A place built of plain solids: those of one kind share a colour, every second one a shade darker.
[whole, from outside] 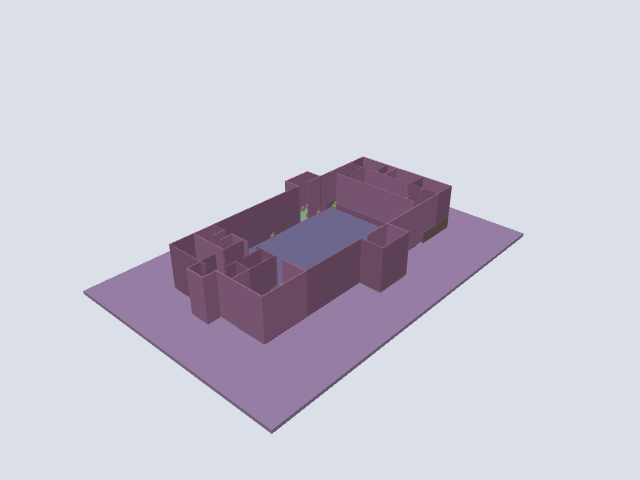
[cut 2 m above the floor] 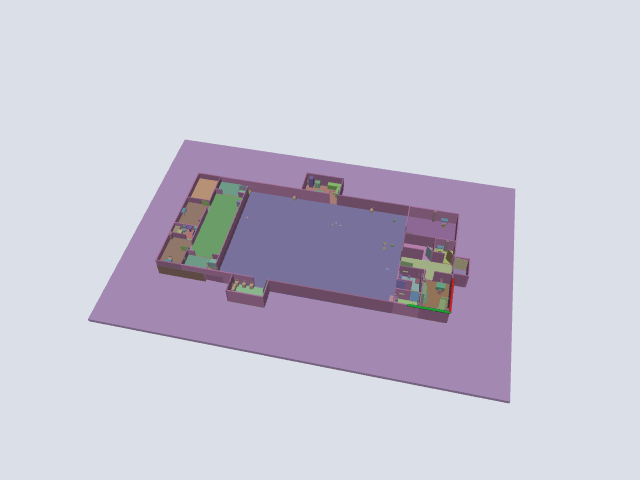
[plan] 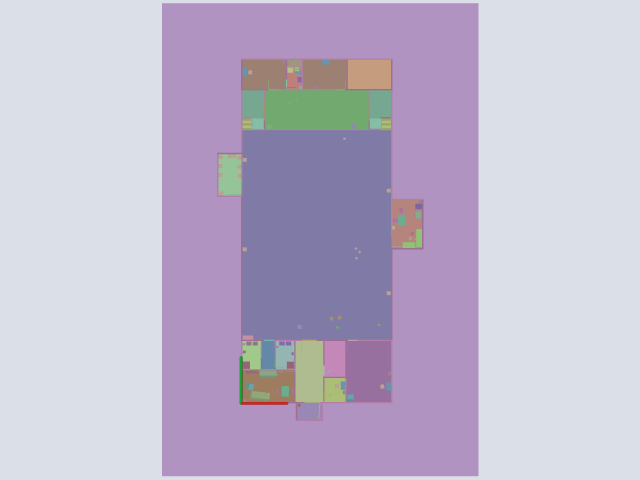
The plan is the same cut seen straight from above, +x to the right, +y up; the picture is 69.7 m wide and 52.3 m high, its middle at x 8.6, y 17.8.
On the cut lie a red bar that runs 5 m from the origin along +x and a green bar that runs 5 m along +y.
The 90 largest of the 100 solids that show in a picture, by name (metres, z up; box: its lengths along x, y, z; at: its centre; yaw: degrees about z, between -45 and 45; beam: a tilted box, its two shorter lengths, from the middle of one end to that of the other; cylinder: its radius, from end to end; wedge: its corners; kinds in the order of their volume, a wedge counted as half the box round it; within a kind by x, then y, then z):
{
 "under_1": {"box": [34.49, 51.52, 0.5], "at": [8.63, 17.83, -1.02]},
 "floor_main_hall_1": {"box": [16.18, 22.83, 0.61], "at": [8.25, 18.34, -0.3]},
 "wall_1": {"box": [0.16, 4.5, 6.37], "at": [-2.53, 24.9, 2.88]},
 "wall_2": {"box": [2.77, 0.16, 6.37], "at": [-1.23, 22.57, 2.88]},
 "wall_3": {"box": [2.77, 0.16, 6.37], "at": [-1.23, 27.23, 2.88]},
 "wall_4": {"box": [0.16, 3.44, 6.37], "at": [0.08, 1.88, 2.88]},
 "wall_5": {"box": [0.16, 3.06, 6.37], "at": [0.08, 5.26, 2.88]},
 "wall_6": {"box": [0.16, 15.57, 6.37], "at": [0.08, 14.71, 2.88]},
 "wall_7": {"box": [0.16, 1.38, 6.37], "at": [0.08, 28.0, 2.88]},
 "wall_8": {"box": [0.16, 2.36, 1.35], "at": [0.08, 29.87, 0.38]},
 "wall_9": {"box": [0.16, 5.42, 5.02], "at": [0.08, 31.4, 3.56]},
 "wall_10": {"box": [0.16, 3.19, 5.02], "at": [0.08, 35.84, 3.56]},
 "wall_11": {"box": [0.13, 2.65, 6.37], "at": [0.1, 25.82, 2.88]},
 "wall_12": {"box": [2.52, 0.13, 6.37], "at": [1.26, 6.86, 2.88]},
 "wall_13": {"box": [3.01, 0.13, 5.02], "at": [1.5, 34.17, 3.56]},
 "wall_14": {"box": [0.13, 1.86, 6.37], "at": [2.21, 5.86, 2.88]},
 "wall_15": {"box": [0.13, 0.92, 5.02], "at": [2.54, 33.65, 3.56]},
 "wall_16": {"box": [5.92, 0.13, 6.37], "at": [2.96, 3.67, 2.88]},
 "wall_17": {"box": [6.12, 0.031, 6.37], "at": [3.06, 0.01, 2.88]},
 "wall_18": {"box": [6.91, 0.13, 6.37], "at": [3.46, 0.1, 2.88]},
 "wall_19": {"box": [0.13, 1.86, 6.37], "at": [3.74, 5.86, 2.88]},
 "wall_20": {"box": [0.13, 2.14, 5.02], "at": [4.96, 36.36, 3.56]},
 "wall_21": {"box": [3.12, 0.13, 6.37], "at": [5.08, 6.86, 2.88]},
 "wall_22": {"box": [0.13, 2.24, 6.37], "at": [5.86, 1.28, 2.88]},
 "wall_23": {"box": [0.13, 0.15, 6.37], "at": [5.86, 3.52, 2.88]},
 "wall_24": {"box": [0.13, 3.06, 6.37], "at": [5.86, 5.26, 2.88]},
 "wall_25": {"box": [0.16, 1.77, 6.37], "at": [6.04, -0.89, 2.88]},
 "wall_26": {"box": [0.13, 3.19, 5.02], "at": [6.68, 35.84, 3.56]},
 "wall_27": {"box": [6.22, 0.13, 5.02], "at": [7.17, 34.17, 3.56]},
 "wall_28": {"box": [2.96, 0.16, 6.37], "at": [7.44, -1.85, 2.88]},
 "wall_29": {"box": [14.18, 0.13, 5.02], "at": [8.25, 29.82, 3.56]},
 "wall_30": {"box": [14.18, 0.16, 1.35], "at": [8.25, 29.83, 0.38]},
 "wall_31": {"box": [16.5, 0.16, 5.02], "at": [8.25, 37.51, 3.56]},
 "wall_32": {"box": [0.16, 1.77, 6.37], "at": [8.84, -0.89, 2.88]},
 "wall_33": {"box": [0.13, 1.4, 6.37], "at": [9.03, 2.06, 2.88]},
 "wall_34": {"box": [0.13, 2.7, 6.37], "at": [9.03, 5.44, 2.88]},
 "wall_35": {"box": [3.4, 0.13, 6.37], "at": [9.94, 6.86, 2.88]},
 "wall_36": {"box": [2.53, 0.13, 6.37], "at": [10.22, 2.83, 2.88]},
 "wall_37": {"box": [0.13, 2.6, 6.37], "at": [11.43, 1.46, 2.88]},
 "wall_38": {"box": [0.13, 3.9, 6.37], "at": [11.43, 4.84, 2.88]},
 "wall_39": {"box": [0.13, 3.19, 5.02], "at": [11.54, 35.84, 3.56]},
 "wall_40": {"box": [7.89, 0.13, 6.37], "at": [12.55, 0.1, 2.88]},
 "wall_41": {"box": [7.74, 0.031, 6.37], "at": [12.63, 0.01, 2.88]},
 "wall_42": {"box": [5.17, 0.13, 5.02], "at": [13.91, 34.17, 3.56]},
 "wall_43": {"box": [0.13, 0.92, 5.02], "at": [13.96, 33.65, 3.56]},
 "wall_44": {"box": [3.81, 0.13, 6.37], "at": [14.6, 6.86, 2.88]},
 "wall_45": {"box": [0.13, 4.03, 6.37], "at": [16.41, 20.14, 2.88]},
 "wall_46": {"box": [0.16, 6.63, 6.37], "at": [16.42, 3.48, 2.88]},
 "wall_47": {"box": [0.16, 9.84, 6.37], "at": [16.42, 11.84, 2.88]},
 "wall_48": {"box": [0.16, 6.38, 6.37], "at": [16.42, 25.5, 2.88]},
 "wall_49": {"box": [0.16, 2.36, 1.35], "at": [16.42, 29.87, 0.38]},
 "wall_50": {"box": [0.16, 5.42, 5.02], "at": [16.42, 31.4, 3.56]},
 "wall_51": {"box": [0.16, 3.19, 5.02], "at": [16.42, 35.84, 3.56]},
 "wall_52": {"box": [3.54, 0.16, 6.37], "at": [18.11, 16.84, 2.88]},
 "wall_53": {"box": [3.54, 0.16, 6.37], "at": [18.11, 22.23, 2.88]},
 "wall_54": {"box": [0.16, 5.23, 6.37], "at": [19.8, 19.54, 2.88]},
 "floor_base_1": {"box": [16.5, 6.38, 1.7], "at": [8.25, 34.4, 0.08]},
 "floor_committee_room_1": {"box": [4.85, 6.63, 0.61], "at": [13.91, 3.48, -0.3]},
 "floor_vestibule_1": {"box": [3.04, 6.63, 0.61], "at": [7.44, 3.48, -0.3]},
 "floor_bar_room_1": {"box": [5.63, 3.44, 0.61], "at": [2.98, 1.88, -0.3]},
 "floor_kitchen_1": {"box": [3.25, 5.23, 0.61], "at": [18.09, 19.54, -0.3]},
 "floor_stack_store_1": {"box": [2.48, 4.5, 0.61], "at": [-1.21, 24.9, -0.3]},
 "upper_floor_stage_1": {"box": [11.28, 4.23, 0.12], "at": [8.25, 32.0, 0.99]},
 "floor_cloakroom_1": {"box": [2.27, 3.9, 0.61], "at": [10.22, 4.84, -0.3]},
 "floor_gents_wc_1": {"box": [1.99, 3.06, 0.61], "at": [4.8, 5.26, -0.3]},
 "floor_ladies_wc_1": {"box": [1.99, 3.06, 0.61], "at": [1.15, 5.26, -0.3]},
 "upper_floor_dressing_room_1": {"box": [4.73, 3.19, 0.12], "at": [2.52, 35.84, 0.99]},
 "upper_floor_dressing_room_2": {"box": [4.73, 3.19, 0.12], "at": [9.12, 35.84, 0.99]},
 "floor_ticket_office_1": {"box": [2.27, 2.6, 0.61], "at": [10.22, 1.46, -0.3]},
 "floor_wc_lobby_1": {"box": [1.4, 3.06, 0.61], "at": [2.98, 5.26, -0.3]},
 "floor_porch_1": {"box": [2.64, 1.8, 0.5], "at": [7.44, -0.87, -0.36]},
 "upper_floor_wing_1": {"box": [2.32, 3.06, 0.12], "at": [1.32, 32.58, 0.99]},
 "upper_floor_wing_2": {"box": [1.32, 1.17, 0.12], "at": [1.82, 30.46, 0.99]},
 "upper_floor_wing_3": {"box": [1.32, 1.17, 0.12], "at": [14.68, 30.46, 0.99]},
 "upper_floor_wing_4": {"box": [2.32, 3.06, 0.12], "at": [15.18, 32.58, 0.99]},
 "fireplace_1": {"box": [1.8, 0.36, 2.87], "at": [2.98, 3.41, 1.44]},
 "upper_floor_scenery_store_1": {"box": [4.73, 3.19, 0.12], "at": [13.97, 35.84, 0.99]},
 "sofa_1": {"box": [2.16, 0.23, 0.39], "at": [2.0, 0.43, 0.65], "yaw": -6.6},
 "sofa_2": {"box": [2.16, 0.93, 0.34], "at": [2.04, 0.79, 0.28], "yaw": -6.6},
 "badminton_posts_stowed_1": {"box": [1.16, 0.46, 1.55], "at": [0.76, 7.16, 0.78]},
 "fridge_flat_1": {"box": [0.73, 0.6, 1.66], "at": [19.34, 21.44, 0.83]},
 "upper_floor_players_wc_1": {"box": [1.6, 3.19, 0.12], "at": [5.82, 35.84, 0.99]},
 "bathtub_1": {"box": [1.52, 0.76, 0.41], "at": [5.84, 37.04, 1.26]},
 "range_flat_1": {"box": [0.65, 0.76, 0.94], "at": [19.39, 20.52, 0.47]},
 "leaf_front_door_1": {"box": [0.05, 1.7, 2.1], "at": [8.54, -0.82, 0.94], "yaw": -5.0},
 "leaf_main_hall_door_1": {"box": [0.05, 1.6, 2.0], "at": [6.6, 5.99, 1.0], "yaw": -3.0},
 "wall_foot_1": {"box": [0.16, 5.42, 0.13], "at": [16.42, 31.4, 0.99]},
 "leaf_cloakroom_door_1": {"box": [1.05, 0.05, 2.0], "at": [9.48, 3.39, 1.0], "yaw": 42.0},
 "leaf_ticket_office_door_1": {"box": [1.05, 0.05, 2.0], "at": [9.47, 0.67, 1.0], "yaw": 44.0},
 "leaf_wc_lobby_door_1": {"box": [0.05, 1.0, 2.0], "at": [3.48, 6.29, 1.0], "yaw": -5.0}
}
